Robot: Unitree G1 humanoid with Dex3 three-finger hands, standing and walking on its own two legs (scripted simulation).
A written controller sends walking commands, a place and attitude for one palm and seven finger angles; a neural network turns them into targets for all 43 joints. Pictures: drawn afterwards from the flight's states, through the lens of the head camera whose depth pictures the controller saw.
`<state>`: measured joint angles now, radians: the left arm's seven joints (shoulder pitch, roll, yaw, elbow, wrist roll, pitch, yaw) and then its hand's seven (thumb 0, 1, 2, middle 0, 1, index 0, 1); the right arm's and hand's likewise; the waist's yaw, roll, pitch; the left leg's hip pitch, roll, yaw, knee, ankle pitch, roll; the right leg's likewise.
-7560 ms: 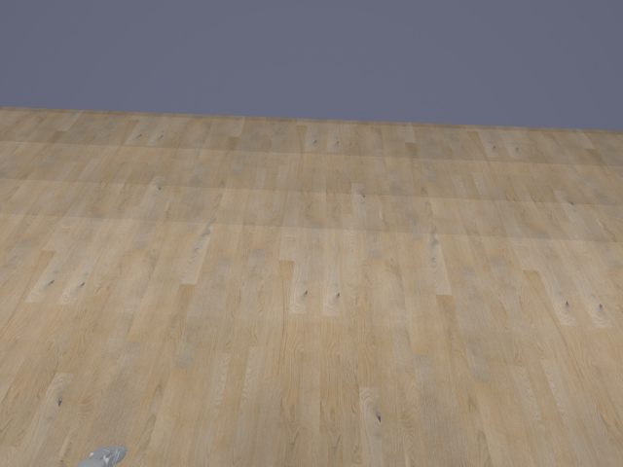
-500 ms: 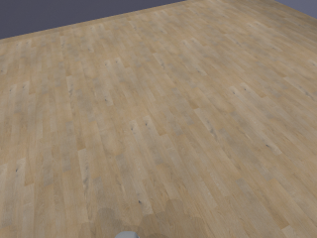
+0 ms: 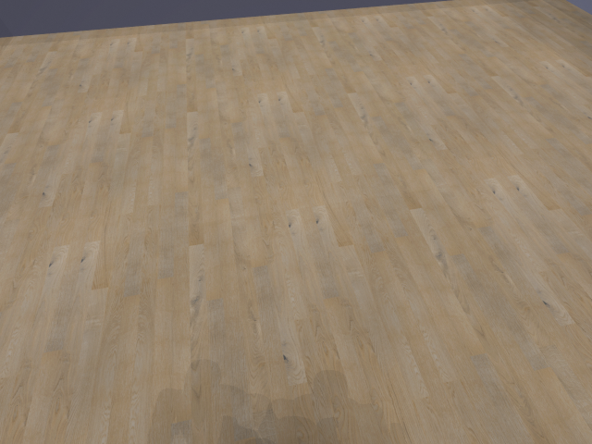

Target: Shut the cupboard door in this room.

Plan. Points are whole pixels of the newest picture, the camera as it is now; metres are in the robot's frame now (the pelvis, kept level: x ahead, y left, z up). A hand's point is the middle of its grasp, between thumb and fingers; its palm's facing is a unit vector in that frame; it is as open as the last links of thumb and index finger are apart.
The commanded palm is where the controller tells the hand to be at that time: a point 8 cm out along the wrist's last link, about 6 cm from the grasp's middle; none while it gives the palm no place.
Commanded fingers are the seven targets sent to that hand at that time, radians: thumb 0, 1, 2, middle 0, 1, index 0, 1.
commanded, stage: turn or walk to find it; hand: left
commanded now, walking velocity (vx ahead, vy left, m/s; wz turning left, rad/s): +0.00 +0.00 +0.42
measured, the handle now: out of the picture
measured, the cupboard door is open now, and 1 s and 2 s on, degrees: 83 83 83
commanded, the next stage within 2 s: none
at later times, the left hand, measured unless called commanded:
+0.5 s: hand out of the picture -0.04 +0.23 -0.19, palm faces +0.29 -0.93 -0.24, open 7.3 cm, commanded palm none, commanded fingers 0.00 0.90 0.90 -0.20 -0.30 -0.20 -0.30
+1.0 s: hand out of the picture -0.06 +0.18 -0.14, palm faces +0.46 -0.85 -0.27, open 7.4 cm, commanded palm none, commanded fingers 0.00 0.90 0.90 -0.20 -0.30 -0.20 -0.30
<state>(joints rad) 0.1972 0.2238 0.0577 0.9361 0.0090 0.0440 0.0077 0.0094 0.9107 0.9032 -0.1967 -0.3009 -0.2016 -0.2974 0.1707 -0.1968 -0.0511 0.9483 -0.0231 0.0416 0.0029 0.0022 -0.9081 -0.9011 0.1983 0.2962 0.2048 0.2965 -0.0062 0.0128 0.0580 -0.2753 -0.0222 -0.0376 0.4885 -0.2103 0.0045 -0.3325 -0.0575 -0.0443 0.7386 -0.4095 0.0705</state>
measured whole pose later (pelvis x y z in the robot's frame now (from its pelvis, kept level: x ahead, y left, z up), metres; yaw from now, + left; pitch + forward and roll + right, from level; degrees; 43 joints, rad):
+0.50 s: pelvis -0.03 +0.01 -0.01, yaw +14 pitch -1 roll +1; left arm 0.23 0.24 0.07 0.96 0.02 0.05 0.01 0.01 0.91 0.90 -0.20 -0.30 -0.21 -0.30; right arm 0.17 -0.21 -0.06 0.97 -0.02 0.04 0.01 0.00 -0.91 -0.90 0.19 0.30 0.20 0.30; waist 0.01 -0.05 0.09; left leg -0.27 0.01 0.08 0.61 -0.32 0.01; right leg -0.34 -0.17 -0.17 0.79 -0.47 0.05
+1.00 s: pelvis -0.05 -0.03 +0.00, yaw +27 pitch -1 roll +2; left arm 0.21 0.16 0.03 0.91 0.02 0.01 0.01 0.01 0.91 0.90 -0.20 -0.30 -0.21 -0.30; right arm 0.21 -0.25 -0.09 0.97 -0.02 0.08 0.02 0.00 -0.91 -0.90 0.20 0.30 0.20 0.30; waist -0.02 0.05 0.06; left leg -0.49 -0.03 -0.04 1.09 -0.39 -0.04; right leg -0.23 -0.07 -0.13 0.53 -0.28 -0.02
